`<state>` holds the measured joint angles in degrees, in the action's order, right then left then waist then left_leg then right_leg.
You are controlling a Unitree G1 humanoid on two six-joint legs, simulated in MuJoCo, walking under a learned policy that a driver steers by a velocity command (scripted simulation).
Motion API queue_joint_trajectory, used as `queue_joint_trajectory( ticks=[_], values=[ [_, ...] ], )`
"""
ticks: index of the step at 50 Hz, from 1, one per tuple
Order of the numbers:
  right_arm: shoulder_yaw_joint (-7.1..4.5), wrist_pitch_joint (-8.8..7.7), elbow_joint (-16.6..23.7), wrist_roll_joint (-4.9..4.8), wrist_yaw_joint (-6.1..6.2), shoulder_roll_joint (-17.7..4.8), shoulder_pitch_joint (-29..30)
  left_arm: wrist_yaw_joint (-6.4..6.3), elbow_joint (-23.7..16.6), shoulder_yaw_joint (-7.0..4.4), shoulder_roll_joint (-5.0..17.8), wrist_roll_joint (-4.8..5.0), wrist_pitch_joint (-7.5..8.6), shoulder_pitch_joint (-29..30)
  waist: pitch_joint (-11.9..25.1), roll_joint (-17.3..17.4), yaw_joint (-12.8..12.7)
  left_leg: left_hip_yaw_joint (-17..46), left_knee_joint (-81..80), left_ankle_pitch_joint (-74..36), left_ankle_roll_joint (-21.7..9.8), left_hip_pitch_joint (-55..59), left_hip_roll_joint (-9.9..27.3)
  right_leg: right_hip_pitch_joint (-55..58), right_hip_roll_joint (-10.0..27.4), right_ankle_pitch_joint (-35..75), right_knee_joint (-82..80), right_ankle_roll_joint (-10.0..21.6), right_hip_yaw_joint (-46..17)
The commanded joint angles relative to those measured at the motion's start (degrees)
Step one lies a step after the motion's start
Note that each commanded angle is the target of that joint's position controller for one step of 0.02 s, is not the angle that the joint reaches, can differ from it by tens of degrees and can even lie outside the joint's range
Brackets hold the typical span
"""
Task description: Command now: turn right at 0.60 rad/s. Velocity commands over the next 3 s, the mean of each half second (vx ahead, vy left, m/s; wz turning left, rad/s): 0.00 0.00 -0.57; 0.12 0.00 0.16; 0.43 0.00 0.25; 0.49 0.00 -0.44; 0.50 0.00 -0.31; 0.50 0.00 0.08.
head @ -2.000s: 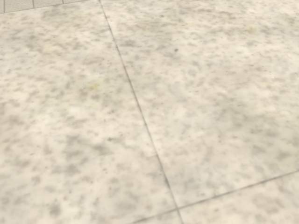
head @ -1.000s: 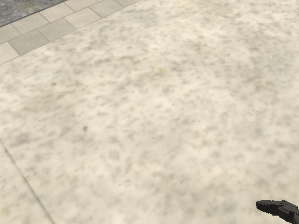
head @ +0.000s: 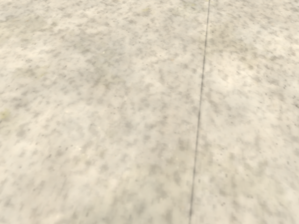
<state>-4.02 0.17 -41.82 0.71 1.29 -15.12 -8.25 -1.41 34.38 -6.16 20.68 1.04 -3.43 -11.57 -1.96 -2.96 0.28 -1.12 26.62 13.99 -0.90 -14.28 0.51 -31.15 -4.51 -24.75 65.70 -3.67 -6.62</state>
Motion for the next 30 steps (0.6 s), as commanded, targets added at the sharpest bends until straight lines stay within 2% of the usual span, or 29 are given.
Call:
queue_joint_trajectory(
  ticks=[1,3,5,8,10,11,12,13,14,15,16,17,18,19,20,22,26,30],
  values=[
    [-1.71,-0.08,4.44,0.1,1.1,-8.13,2.19,0.1,-4.73,-0.8,2.8,0.58,0.41,2.13,3.21,11.81,0.84,8.62,-8.71,-19.54,-11.21,9.59,13.22,-6.85,3.22,2.56,-0.01,-2.15,2.72],
    [-2.22,0.37,4.02,0.17,1.24,-9.59,0.12,0.34,-5.81,-0.24,1.99,0.28,0.49,4.19,4.57,12.68,2.42,7.89,-8.37,-20.99,-11.98,13.01,14.86,-5.96,4.96,1.94,-6.0,-2.64,3.74],
    [-2.8,0.66,4.06,-0.12,0.94,-11.23,0.41,0.84,-6.38,0.36,1.14,-0.1,0.55,4.72,5.54,13.21,2.76,5.95,-8.14,-21.85,-12.05,12.3,15.9,-1.46,6.3,1.08,-12.23,-2.21,5.48],
    [-3.37,0.76,3.97,-0.86,0.18,-12.79,1.12,1.48,-6.37,0.24,1.86,0.03,0.36,3.62,5.91,14.25,2.35,3.62,-7.52,-22.97,-11.56,9.55,16.91,5.58,6.17,1.75,-20.17,-0.77,8.52],
    [-3.52,0.56,3.62,-1.71,-0.14,-13.23,1.17,1.92,-6.2,-0.14,2.34,0.15,0.03,2.33,5.86,14.26,1.47,3.08,-5.74,-22.16,-10.44,9.36,17.73,8.85,5.82,4.1,-26.6,0.97,9.41],
    [-3.52,0.49,3.51,-2.31,-0.2,-13.22,1.91,2.15,-5.69,-0.33,2.19,0.15,-0.08,0.67,5.96,13.7,0.09,1.97,-3.68,-21.22,-9.06,8.48,17.48,12.1,5.26,7.93,-32.25,2.38,10.28],
    [-3.31,0.39,3.13,-2.83,-0.22,-12.29,1.84,2.13,-4.71,-0.73,2.36,0.08,-0.1,-1.72,6.37,12.54,-1.25,0.05,-0.19,-18.56,-6.73,6.28,16.36,17.26,3.99,12.88,-38.72,4.2,10.98],
    [-2.69,0.16,1.74,-2.36,-0.5,-9.86,-1.55,1.62,-4.0,-1.63,4.46,-0.04,-0.01,-4.17,7.26,6.92,-1.63,-3.76,6.9,-11.76,-2.58,0.47,13.72,25.54,4.61,20.94,-43.5,6.36,7.4],
    [-1.24,0.05,3.62,0.88,-0.87,-5.66,-1.72,0.62,-4.9,-3.28,11.64,-0.14,0.36,-6.34,8.1,-11.46,-0.63,-8.85,25.57,14.89,3.44,-16.05,6.6,36.31,19.57,43.61,-44.13,12.16,-13.16],
    [-1.34,-0.16,6.38,0.87,-0.22,-6.58,3.83,1.09,-6.15,-2.88,12.86,-2.26,1.77,-5.16,9.41,-14.06,-2.91,-0.74,37.68,25.79,5.23,-24.46,0.5,31.14,27.69,46.66,-44.75,23.82,-24.22],
    [-2.15,-0.03,6.38,-0.34,0.15,-9.28,5.9,1.58,-5.75,-2.12,9.99,-2.62,3.0,-4.69,9.22,-7.74,-4.2,3.41,42.92,23.06,4.8,-24.8,1.69,29.64,25.12,41.4,-46.04,23.84,-20.31],
    [-2.44,0.11,6.0,-0.95,0.34,-9.72,5.52,1.42,-5.01,-1.47,8.32,-1.99,3.66,-2.16,6.99,-6.11,-2.3,4.46,42.79,17.84,4.01,-24.91,2.53,27.57,21.62,36.75,-45.98,20.39,-15.69],
    [-2.68,0.25,4.79,-0.54,0.74,-9.71,4.31,1.08,-5.08,-1.08,6.85,-0.97,3.63,0.4,6.31,-3.48,-1.11,4.96,40.95,13.51,4.01,-24.7,3.09,26.74,18.66,32.36,-45.8,17.46,-13.12],
    [-2.85,0.42,4.57,-0.1,0.94,-10.01,3.52,0.74,-5.24,-0.58,6.08,-0.28,3.4,2.36,5.79,-4.27,-0.2,4.86,40.16,10.3,4.46,-23.61,2.78,25.11,17.29,32.99,-45.8,16.45,-11.86],
    [-2.85,0.38,4.25,-0.04,0.76,-9.68,2.7,0.41,-5.44,-0.2,5.72,-0.44,3.21,2.87,6.45,-4.99,0.38,4.49,40.92,8.01,4.92,-21.52,1.83,23.7,16.21,34.37,-45.92,16.38,-11.18],
    [-2.54,0.42,3.3,-0.59,0.44,-8.69,0.71,-0.01,-5.31,0.33,4.75,-1.1,3.21,3.19,8.14,-4.66,0.73,3.93,38.91,5.26,5.62,-19.6,1.12,24.22,15.56,34.89,-45.93,16.59,-9.7],
    [-1.6,0.65,3.74,-0.71,0.29,-6.87,2.46,-0.31,-3.96,0.7,4.37,-1.4,3.11,2.36,7.37,-5.03,-0.77,3.97,27.63,4.63,6.22,-16.6,1.52,24.42,15.12,29.63,-45.88,16.51,-10.32],
    [-0.64,0.6,2.99,-0.81,-0.57,-5.52,1.43,0.48,-2.04,2.42,0.83,-2.51,3.35,3.63,6.25,-5.48,-1.58,2.88,16.12,5.6,5.45,-6.18,3.08,19.23,14.75,21.6,-46.42,16.32,-8.87]
  ],
)
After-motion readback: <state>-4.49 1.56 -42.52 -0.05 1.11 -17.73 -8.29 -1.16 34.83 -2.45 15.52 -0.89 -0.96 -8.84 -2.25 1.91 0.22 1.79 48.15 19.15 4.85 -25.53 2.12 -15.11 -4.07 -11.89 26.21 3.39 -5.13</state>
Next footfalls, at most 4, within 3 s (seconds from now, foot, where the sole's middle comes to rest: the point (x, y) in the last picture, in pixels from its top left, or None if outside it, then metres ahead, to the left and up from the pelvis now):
0.26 right None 0.01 -0.16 -0.78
0.70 left None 0.08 0.07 -0.78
1.30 left None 0.34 0.11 -0.78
1.88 right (169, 186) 0.64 -0.11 -0.78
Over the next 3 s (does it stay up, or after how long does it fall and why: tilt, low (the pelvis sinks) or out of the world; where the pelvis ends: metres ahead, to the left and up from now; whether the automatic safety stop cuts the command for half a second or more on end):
stays up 1.08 -0.19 0.00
